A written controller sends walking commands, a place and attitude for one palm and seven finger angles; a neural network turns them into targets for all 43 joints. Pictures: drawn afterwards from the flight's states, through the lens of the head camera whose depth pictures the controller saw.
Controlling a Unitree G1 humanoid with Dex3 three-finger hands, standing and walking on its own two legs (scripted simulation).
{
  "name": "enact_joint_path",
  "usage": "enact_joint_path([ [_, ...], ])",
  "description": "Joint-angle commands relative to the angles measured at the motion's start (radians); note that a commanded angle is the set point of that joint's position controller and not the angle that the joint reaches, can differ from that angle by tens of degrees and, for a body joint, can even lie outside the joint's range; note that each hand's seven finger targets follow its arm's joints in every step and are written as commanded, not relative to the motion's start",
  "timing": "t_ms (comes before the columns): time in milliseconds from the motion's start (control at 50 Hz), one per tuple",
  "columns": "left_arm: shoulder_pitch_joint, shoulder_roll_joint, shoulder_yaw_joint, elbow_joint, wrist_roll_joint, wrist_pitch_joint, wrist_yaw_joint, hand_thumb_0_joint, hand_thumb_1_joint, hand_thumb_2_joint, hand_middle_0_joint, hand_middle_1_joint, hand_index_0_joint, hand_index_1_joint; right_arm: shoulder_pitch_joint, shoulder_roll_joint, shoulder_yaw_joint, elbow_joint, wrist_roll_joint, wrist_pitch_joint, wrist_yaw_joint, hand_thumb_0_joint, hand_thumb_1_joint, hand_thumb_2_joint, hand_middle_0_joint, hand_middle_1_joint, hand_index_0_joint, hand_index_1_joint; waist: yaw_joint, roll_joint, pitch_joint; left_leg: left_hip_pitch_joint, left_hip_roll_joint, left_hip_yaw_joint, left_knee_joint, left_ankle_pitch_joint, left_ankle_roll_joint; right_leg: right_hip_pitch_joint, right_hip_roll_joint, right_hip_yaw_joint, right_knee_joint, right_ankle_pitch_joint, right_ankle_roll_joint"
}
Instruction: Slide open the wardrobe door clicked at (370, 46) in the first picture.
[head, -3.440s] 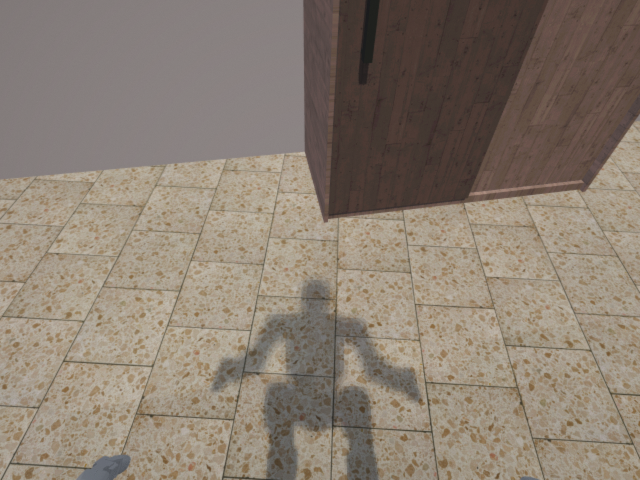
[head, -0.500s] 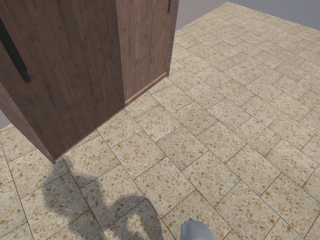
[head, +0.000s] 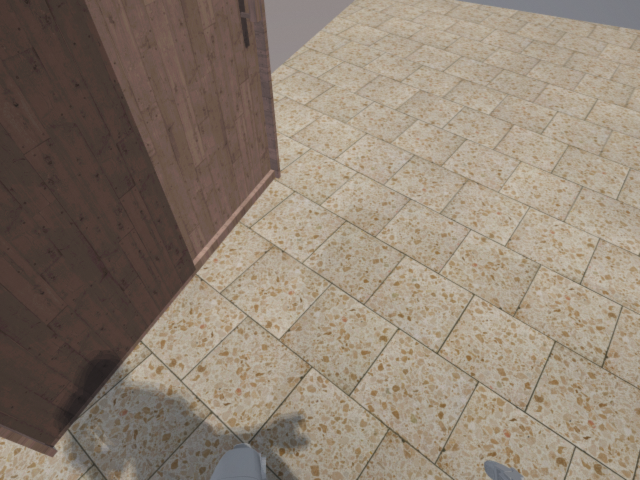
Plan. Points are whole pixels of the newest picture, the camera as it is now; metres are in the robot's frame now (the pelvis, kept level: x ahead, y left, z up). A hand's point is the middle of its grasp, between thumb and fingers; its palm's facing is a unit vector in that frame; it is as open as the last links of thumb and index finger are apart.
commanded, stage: walk to a spot facing it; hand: left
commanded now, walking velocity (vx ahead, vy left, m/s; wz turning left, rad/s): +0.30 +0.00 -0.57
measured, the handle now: out of the picture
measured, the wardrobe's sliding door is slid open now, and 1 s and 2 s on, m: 0.00 0.00 0.00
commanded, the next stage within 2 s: none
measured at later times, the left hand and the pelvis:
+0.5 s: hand (200, 365) +0.31 +0.23 -0.16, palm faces -0.26 -0.95 -0.19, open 7.4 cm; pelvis +0.16 +0.06 +0.00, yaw -18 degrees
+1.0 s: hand (247, 322) +0.40 +0.16 -0.17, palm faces -0.51 -0.83 -0.21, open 7.4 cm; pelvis +0.22 +0.05 -0.01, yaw -35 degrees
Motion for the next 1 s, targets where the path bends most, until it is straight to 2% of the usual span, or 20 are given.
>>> enact_joint_path([
  [0, 0.04, 0.145, 0.029, -0.069, 0.0, -0.021, -0.003, 0.0, 0.9, 0.9, -0.2, -0.3, -0.2, -0.3, -0.023, -0.028, 0.016, -0.066, 0.0, -0.019, 0.015, 0.0, -0.9, -0.9, 0.2, 0.3, 0.2, 0.3, 0.031, -0.174, 0.014, 0.097, -0.081, 0.061, -0.212, 0.029, -0.003, -0.034, -0.213, 0.215, -0.135, 0.337, -0.1],
  [60, 0.052, 0.173, 0.039, -0.075, -0.003, -0.011, -0.002, 0.0, 0.9, 0.9, -0.2, -0.3, -0.2, -0.3, -0.036, -0.061, 0.011, -0.077, 0.003, -0.035, 0.007, 0.0, -0.9, -0.9, 0.2, 0.3, 0.2, 0.3, 0.033, -0.151, -0.04, 0.207, -0.121, 0.085, -0.364, -0.008, 0.005, 0.049, -0.224, 0.26, -0.039, 0.436, -0.089],
  [80, 0.038, 0.169, 0.039, -0.082, -0.008, -0.007, -0.001, 0.0, 0.9, 0.9, -0.2, -0.3, -0.2, -0.3, 0.018, -0.086, 0.005, -0.06, 0.002, -0.04, -0.001, 0.0, -0.9, -0.9, 0.2, 0.3, 0.2, 0.3, 0.001, -0.134, -0.066, 0.347, -0.131, 0.092, -0.458, 0.038, 0.012, 0.003, -0.196, 0.247, 0.047, 0.475, -0.064],
  [100, 0.013, 0.154, 0.039, -0.094, -0.015, -0.008, -0.003, 0.0, 0.9, 0.9, -0.2, -0.3, -0.2, -0.3, 0.147, -0.144, -0.009, -0.024, -0.002, -0.046, -0.014, 0.0, -0.9, -0.9, 0.2, 0.3, 0.2, 0.3, -0.063, -0.073, -0.142, 0.602, -0.069, 0.036, -0.511, 0.113, 0.036, -0.125, -0.156, 0.209, 0.21, 0.438, -0.023],
  [120, 0.044, 0.091, 0.03, -0.111, -0.028, -0.006, -0.012, 0.0, 0.9, 0.9, -0.2, -0.3, -0.2, -0.3, 0.275, -0.279, -0.041, 0.004, -0.017, -0.052, -0.021, 0.0, -0.9, -0.9, 0.2, 0.3, 0.2, 0.3, -0.108, 0.201, -0.261, 0.866, 0.23, -0.282, -0.503, 0.252, 0.132, -0.368, -0.025, 0.076, 0.502, 0.048, 0.043],
  [140, 0.019, 0.082, 0.018, -0.126, -0.024, -0.013, -0.012, 0.0, 0.9, 0.9, -0.2, -0.3, -0.2, -0.3, 0.345, -0.306, -0.037, 0.016, -0.006, -0.038, -0.02, 0.0, -0.9, -0.9, 0.2, 0.3, 0.2, 0.3, -0.125, 0.269, -0.276, 0.866, 0.389, -0.395, -0.552, 0.399, 0.216, -0.457, -0.032, 0.055, 0.758, -0.326, 0.062],
  [160, 0.005, 0.113, 0.028, -0.114, -0.016, -0.003, -0.008, 0.0, 0.9, 0.9, -0.2, -0.3, -0.2, -0.3, 0.276, -0.235, -0.018, 0.012, -0.005, -0.033, -0.018, 0.0, -0.9, -0.9, 0.2, 0.3, 0.2, 0.3, -0.099, 0.187, -0.194, 0.732, 0.361, -0.31, -0.582, 0.36, 0.223, -0.466, -0.09, 0.088, 0.842, -0.288, 0.07],
  [220, -0.04, 0.076, 0.032, -0.115, -0.001, 0.03, -0.03, 0.0, 0.9, 0.9, -0.2, -0.3, -0.2, -0.3, 0.115, -0.127, 0.014, -0.015, 0.0, -0.038, -0.023, 0.0, -0.9, -0.9, 0.2, 0.3, 0.2, 0.3, -0.022, 0.132, 0.021, 0.44, 0.241, -0.078, -0.632, 0.396, 0.161, -0.436, -0.154, 0.04, 0.851, -0.135, 0.1],
  [280, 0.012, 0.039, 0.031, -0.105, -0.004, 0.067, -0.036, 0.0, 0.9, 0.9, -0.2, -0.3, -0.2, -0.3, 0.092, -0.11, 0.014, 0.0, 0.005, -0.038, -0.029, 0.0, -0.9, -0.9, 0.2, 0.3, 0.2, 0.3, 0.019, 0.165, -0.009, 0.393, 0.18, 0.098, -0.629, 0.433, 0.138, -0.38, -0.154, 0.002, 0.803, -0.04, 0.115],
  [420, -0.138, 0.014, 0.027, -0.17, 0.002, 0.093, -0.039, 0.0, 0.9, 0.9, -0.2, -0.3, -0.2, -0.3, 0.136, -0.13, -0.014, 0.015, -0.001, -0.015, -0.027, 0.0, -0.9, -0.9, 0.2, 0.3, 0.2, 0.3, -0.021, 0.168, 0.017, 0.475, 0.18, 0.211, -0.602, 0.446, 0.155, -0.39, -0.162, -0.059, 0.483, 0.03, 0.129],
  [520, -0.18, 0.036, 0.024, -0.2, 0.002, 0.076, -0.034, 0.0, 0.9, 0.9, -0.2, -0.3, -0.2, -0.3, 0.15, -0.175, -0.033, 0.015, -0.005, 0.005, -0.02, 0.0, -0.9, -0.9, 0.2, 0.3, 0.2, 0.3, -0.032, 0.181, -0.011, 0.532, 0.214, 0.232, -0.482, 0.514, 0.141, -0.269, -0.119, -0.093, 0.266, -0.014, 0.094],
  [560, -0.076, 0.076, 0.033, -0.178, 0.005, 0.058, -0.027, 0.0, 0.9, 0.9, -0.2, -0.3, -0.2, -0.3, 0.147, -0.189, -0.037, 0.005, 0.0, 0.011, -0.015, 0.0, -0.9, -0.9, 0.2, 0.3, 0.2, 0.3, 0.031, 0.101, -0.081, 0.504, 0.198, 0.266, -0.27, 0.591, 0.094, -0.081, -0.084, -0.109, 0.11, 0.078, 0.068],
  [580, 0.026, 0.16, 0.046, -0.153, 0.01, 0.04, -0.019, 0.0, 0.9, 0.9, -0.2, -0.3, -0.2, -0.3, 0.164, -0.17, -0.031, -0.012, 0.011, 0.016, -0.006, 0.0, -0.9, -0.9, 0.2, 0.3, 0.2, 0.3, 0.08, -0.069, -0.166, 0.334, 0.145, 0.29, -0.024, 0.404, 0.04, 0.164, -0.182, 0.019, 0.021, 0.348, 0.024],
  [600, 0.096, 0.286, 0.071, -0.138, 0.005, 0.027, -0.005, 0.0, 0.9, 0.9, -0.2, -0.3, -0.2, -0.3, 0.167, -0.086, -0.009, -0.056, 0.014, 0.019, -0.001, 0.0, -0.9, -0.9, 0.2, 0.3, 0.2, 0.3, 0.092, -0.349, -0.237, 0.011, -0.048, 0.244, 0.266, -0.368, -0.027, 0.35, -0.456, 0.436, 0.005, 0.88, -0.106],
  [620, 0.119, 0.312, 0.076, -0.123, -0.019, 0.037, 0.01, 0.0, 0.9, 0.9, -0.2, -0.3, -0.2, -0.3, 0.127, -0.108, -0.007, -0.074, 0.019, 0.03, -0.021, 0.0, -0.9, -0.9, 0.2, 0.3, 0.2, 0.3, 0.102, -0.307, -0.287, -0.009, -0.061, 0.062, 0.37, -0.454, -0.017, 0.34, -0.501, 0.43, 0.005, 1.036, -0.182],
  [640, 0.062, 0.261, 0.069, -0.136, -0.022, 0.046, 0.02, 0.0, 0.9, 0.9, -0.2, -0.3, -0.2, -0.3, 0.106, -0.109, -0.007, -0.07, 0.021, 0.039, -0.027, 0.0, -0.9, -0.9, 0.2, 0.3, 0.2, 0.3, 0.077, -0.211, -0.215, -0.018, -0.025, 0.012, 0.383, -0.371, -0.011, 0.277, -0.456, 0.351, -0.005, 0.921, -0.172],
  [740, -0.172, 0.177, 0.039, -0.197, -0.009, 0.052, 0.026, 0.0, 0.9, 0.9, -0.2, -0.3, -0.2, -0.3, 0.118, -0.098, -0.004, -0.034, 0.006, 0.068, -0.023, 0.0, -0.9, -0.9, 0.2, 0.3, 0.2, 0.3, -0.027, -0.141, -0.083, 0.104, -0.033, 0.002, 0.212, -0.177, -0.029, -0.057, -0.301, 0.212, -0.093, 0.521, -0.098],
  [820, -0.154, 0.189, 0.042, -0.195, -0.004, 0.057, 0.014, 0.0, 0.9, 0.9, -0.2, -0.3, -0.2, -0.3, 0.099, -0.088, -0.002, -0.042, 0.005, 0.071, -0.019, 0.0, -0.9, -0.9, 0.2, 0.3, 0.2, 0.3, -0.015, -0.163, -0.06, 0.123, -0.075, 0.016, 0.086, -0.151, -0.028, -0.105, -0.263, 0.264, -0.13, 0.296, -0.1],
  [920, -0.138, 0.203, 0.053, -0.204, 0.001, 0.069, 0.007, 0.0, 0.9, 0.9, -0.2, -0.3, -0.2, -0.3, 0.048, -0.08, 0.001, -0.078, 0.016, 0.052, -0.022, 0.0, -0.9, -0.9, 0.2, 0.3, 0.2, 0.3, 0.009, -0.207, -0.088, 0.209, -0.129, 0.026, -0.153, -0.19, -0.012, -0.091, -0.251, 0.348, -0.09, 0.297, -0.103],
  [980, -0.176, 0.196, 0.054, -0.212, -0.006, 0.078, 0.008, 0.0, 0.9, 0.9, -0.2, -0.3, -0.2, -0.3, 0.13, -0.083, -0.002, -0.061, 0.022, 0.037, -0.033, 0.0, -0.9, -0.9, 0.2, 0.3, 0.2, 0.3, -0.04, -0.198, -0.121, 0.375, -0.147, 0.031, -0.402, -0.068, 0.001, -0.142, -0.222, 0.368, -0.008, 0.323, -0.048],
])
